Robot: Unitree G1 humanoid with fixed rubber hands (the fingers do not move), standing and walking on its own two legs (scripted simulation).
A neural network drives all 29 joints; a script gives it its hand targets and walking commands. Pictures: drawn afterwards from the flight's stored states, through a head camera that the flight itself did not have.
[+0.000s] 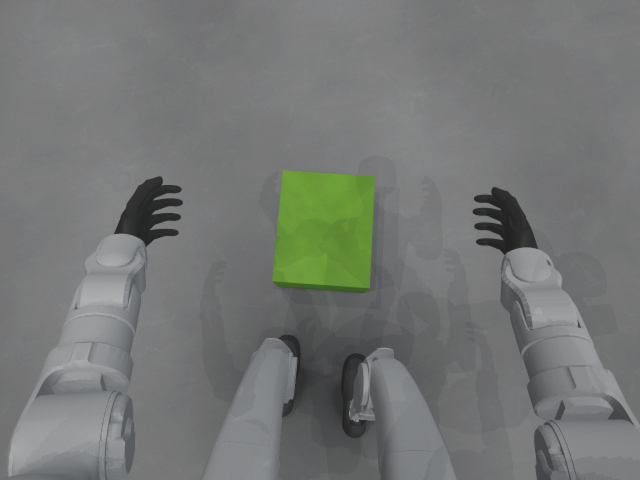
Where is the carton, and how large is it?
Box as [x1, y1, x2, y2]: [272, 170, 374, 292]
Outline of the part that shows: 283,170 272,281 278,286 355,292 365,291 369,288 374,176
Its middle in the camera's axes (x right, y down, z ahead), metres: +0.01 -0.03 +1.03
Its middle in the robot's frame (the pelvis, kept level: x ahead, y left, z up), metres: +0.51 +0.02 -0.62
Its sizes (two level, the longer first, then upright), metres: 0.286 0.236 0.145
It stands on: the floor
